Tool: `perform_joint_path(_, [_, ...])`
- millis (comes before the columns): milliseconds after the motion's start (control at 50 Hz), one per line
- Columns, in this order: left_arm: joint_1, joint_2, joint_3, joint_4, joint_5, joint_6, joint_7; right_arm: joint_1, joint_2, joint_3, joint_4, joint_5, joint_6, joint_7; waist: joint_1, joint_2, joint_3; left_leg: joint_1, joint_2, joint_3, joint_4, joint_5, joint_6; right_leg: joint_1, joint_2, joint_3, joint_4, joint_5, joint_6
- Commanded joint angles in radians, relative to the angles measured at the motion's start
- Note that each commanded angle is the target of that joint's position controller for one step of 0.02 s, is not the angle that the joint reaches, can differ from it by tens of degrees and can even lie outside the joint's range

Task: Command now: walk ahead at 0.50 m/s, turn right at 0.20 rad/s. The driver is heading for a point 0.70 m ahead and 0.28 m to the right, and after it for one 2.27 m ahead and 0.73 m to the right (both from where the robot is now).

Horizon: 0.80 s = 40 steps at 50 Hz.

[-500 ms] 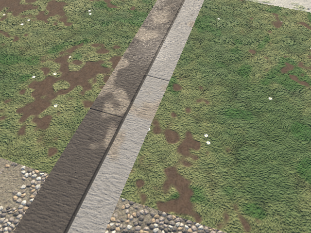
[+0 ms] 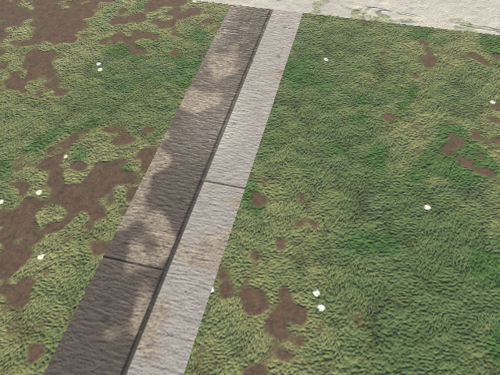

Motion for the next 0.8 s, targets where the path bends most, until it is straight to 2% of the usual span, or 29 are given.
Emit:
perform_joint_path(20, [0.169, 0.148, 0.038, -0.008, 0.005, 0.003, 0.005, -0.086, -0.128, -0.021, -0.109, 0.009, -0.056, 0.0, 0.093, -0.075, -0.118, -0.544, 0.08, -0.038, 0.25, 0.115, 0.031, 0.514, -0.279, 0.493, -0.304, -0.091, -0.195])
perform_joint_path(40, [0.13, 0.125, 0.032, -0.018, 0.016, 0.002, 0.004, -0.092, -0.122, -0.027, -0.111, -0.006, -0.052, -0.005, 0.058, -0.058, -0.08, -0.481, 0.109, -0.044, 0.183, 0.171, 0.027, 0.4, -0.248, 0.428, -0.33, 0.003, -0.187])
perform_joint_path(60, [0.116, 0.107, 0.027, -0.021, 0.023, 0.001, 0.004, -0.079, -0.108, -0.028, -0.113, -0.012, -0.043, -0.006, 0.031, -0.073, -0.079, -0.422, 0.122, -0.052, 0.142, 0.2, 0.021, 0.34, -0.226, 0.397, -0.355, 0.046, -0.187])
perform_joint_path(100, [0.13, 0.119, 0.032, -0.018, 0.011, -0.003, 0.01, -0.076, -0.082, -0.026, -0.12, -0.02, -0.027, -0.01, 0.012, -0.081, -0.07, -0.386, 0.121, -0.043, 0.053, 0.226, -0.003, 0.284, -0.206, 0.347, -0.394, 0.091, -0.202])
perform_joint_path(160, [0.181, 0.16, 0.046, -0.005, 0.001, -0.004, 0.032, -0.189, -0.076, -0.025, -0.164, -0.027, -0.018, -0.019, 0.031, -0.062, -0.026, -0.429, 0.105, -0.04, -0.138, 0.369, -0.044, 0.258, -0.189, 0.303, -0.421, 0.114, -0.2])
perform_joint_path(260, [0.263, 0.168, 0.051, 0.014, -0.009, 0.011, 0.051, -0.361, -0.052, -0.014, -0.215, -0.013, -0.031, -0.001, 0.089, -0.08, 0.0, -0.342, 0.041, -0.029, -0.421, 0.588, -0.061, 0.234, -0.143, 0.261, -0.396, 0.069, -0.151])
perform_joint_path(320, [0.307, 0.164, 0.053, 0.026, -0.015, 0.022, 0.055, -0.426, -0.068, -0.013, -0.245, -0.004, -0.042, 0.012, 0.106, -0.082, 0.004, -0.321, 0.025, -0.047, -0.496, 0.573, -0.055, 0.299, -0.168, 0.314, -0.337, 0.049, -0.144])
perform_joint_path(360, [0.304, 0.172, 0.059, 0.021, -0.015, 0.031, 0.061, -0.42, -0.095, -0.021, -0.251, -0.003, -0.052, 0.019, 0.09, -0.095, -0.003, -0.278, 0.02, -0.058, -0.538, 0.516, -0.043, 0.342, -0.187, 0.363, -0.282, 0.051, -0.13])
perform_joint_path(400, [0.285, 0.168, 0.061, 0.009, -0.011, 0.04, 0.064, -0.336, -0.122, -0.032, -0.233, -0.002, -0.061, 0.018, 0.04, -0.119, -0.033, -0.154, 0.013, -0.04, -0.571, 0.447, -0.017, 0.346, -0.178, 0.389, -0.199, 0.108, -0.11])
perform_joint_path(420, [0.273, 0.138, 0.051, -0.004, -0.006, 0.041, 0.062, -0.226, -0.154, -0.049, -0.205, -0.01, -0.065, 0.012, -0.011, -0.108, -0.103, 0.015, 0.026, -0.041, -0.584, 0.434, 0.014, 0.31, -0.123, 0.365, -0.084, 0.16, -0.084])
perform_joint_path(440, [0.259, 0.083, 0.031, -0.032, 0.007, 0.038, 0.058, -0.062, -0.211, -0.065, -0.186, -0.025, -0.068, 0.004, -0.082, -0.02, -0.246, 0.276, 0.182, -0.179, -0.551, 0.391, 0.076, 0.181, -0.053, 0.292, 0.187, 0.057, -0.049])
perform_joint_path(460, [0.385, 0.009, 0.011, -0.062, -0.014, 0.023, 0.055, 0.029, -0.286, -0.087, -0.158, -0.028, -0.049, 0.003, -0.035, 0.289, -0.371, 0.612, 0.408, -0.595, -0.618, 0.216, 0.222, -0.187, 0.088, 0.157, 0.512, -0.366, 0.018])
perform_joint_path(480, [0.386, 0.099, 0.025, -0.052, -0.029, 0.019, 0.057, 0.018, -0.199, -0.066, -0.166, -0.015, -0.044, 0.008, -0.043, 0.267, -0.338, 0.587, 0.426, -0.716, -0.676, 0.052, 0.221, -0.316, 0.015, 0.201, 0.669, -0.441, 0.022])
perform_joint_path(500, [0.301, 0.163, 0.043, -0.064, -0.031, 0.022, 0.057, -0.035, -0.13, -0.047, -0.183, -0.013, -0.041, 0.007, -0.056, 0.165, -0.21, 0.468, 0.383, -0.564, -0.692, 0.061, 0.178, -0.35, -0.026, 0.202, 0.708, -0.354, 0.023])
perform_joint_path(520, [0.252, 0.157, 0.046, -0.073, -0.025, 0.029, 0.06, -0.091, -0.11, -0.039, -0.19, -0.019, -0.038, 0.008, -0.037, 0.092, -0.134, 0.34, 0.339, -0.43, -0.711, 0.172, 0.153, -0.318, -0.065, 0.172, 0.696, -0.277, 0.03])
perform_joint_path(540, [0.221, 0.145, 0.049, -0.084, -0.013, 0.032, 0.058, -0.13, -0.085, -0.032, -0.186, -0.024, -0.034, 0.009, -0.018, 0.078, -0.077, 0.24, 0.303, -0.343, -0.74, 0.263, 0.145, -0.294, -0.09, 0.167, 0.653, -0.223, 0.033])
perform_joint_path(560, [0.224, 0.126, 0.052, -0.091, -0.015, 0.04, 0.052, -0.15, -0.075, -0.028, -0.181, -0.032, -0.035, 0.008, 0.007, 0.109, -0.056, 0.174, 0.279, -0.272, -0.765, 0.32, 0.138, -0.25, -0.117, 0.167, 0.624, -0.189, 0.033])
perform_joint_path(580, [0.226, 0.105, 0.05, -0.096, -0.019, 0.049, 0.047, -0.158, -0.073, -0.03, -0.175, -0.031, -0.037, 0.008, 0.016, 0.12, -0.043, 0.132, 0.262, -0.215, -0.793, 0.349, 0.138, -0.224, -0.129, 0.155, 0.603, -0.171, 0.035])
perform_joint_path(620, [0.203, 0.076, 0.045, -0.12, -0.019, 0.062, 0.043, -0.153, -0.094, -0.038, -0.162, -0.025, -0.044, 0.007, 0.022, 0.103, -0.027, 0.105, 0.264, -0.139, -0.831, 0.419, 0.158, -0.236, -0.142, 0.14, 0.565, -0.131, 0.045])
perform_joint_path(700, [0.127, 0.064, 0.037, -0.163, -0.013, 0.065, 0.03, -0.139, -0.135, -0.053, -0.143, -0.024, -0.042, -0.001, 0.013, 0.064, -0.013, 0.128, 0.26, 0.0, -0.857, 0.537, 0.163, -0.264, -0.145, 0.126, 0.386, 0.038, 0.059])
perform_joint_path(760, [0.028, 0.051, 0.027, -0.195, -0.012, 0.057, 0.009, -0.117, -0.156, -0.057, -0.137, -0.018, -0.031, -0.007, -0.022, 0.053, 0.012, 0.142, 0.243, 0.1, -0.857, 0.559, 0.141, -0.221, -0.128, 0.071, 0.222, 0.161, 0.048])
perform_joint_path(800, [-0.036, 0.049, 0.023, -0.223, -0.011, 0.057, -0.002, -0.082, -0.173, -0.062, -0.126, -0.01, -0.022, -0.009, -0.044, 0.046, 0.032, 0.182, 0.255, 0.134, -0.849, 0.562, 0.132, -0.215, -0.115, 0.039, 0.152, 0.166, 0.038])
Velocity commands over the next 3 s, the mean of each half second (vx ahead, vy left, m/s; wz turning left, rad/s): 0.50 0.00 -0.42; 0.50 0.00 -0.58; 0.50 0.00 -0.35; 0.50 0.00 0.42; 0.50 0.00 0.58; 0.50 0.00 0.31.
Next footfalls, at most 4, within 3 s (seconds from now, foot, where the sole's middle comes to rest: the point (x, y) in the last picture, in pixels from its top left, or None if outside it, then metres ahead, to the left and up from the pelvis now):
0.44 left None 0.43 0.11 -0.76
0.96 right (355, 326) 0.58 -0.25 -0.76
1.46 left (345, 216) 0.94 -0.28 -0.76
1.94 right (438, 187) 1.04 -0.60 -0.76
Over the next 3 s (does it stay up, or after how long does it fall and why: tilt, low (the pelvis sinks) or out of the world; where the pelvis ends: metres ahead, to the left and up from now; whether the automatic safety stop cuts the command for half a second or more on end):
stays up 1.53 -0.54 0.00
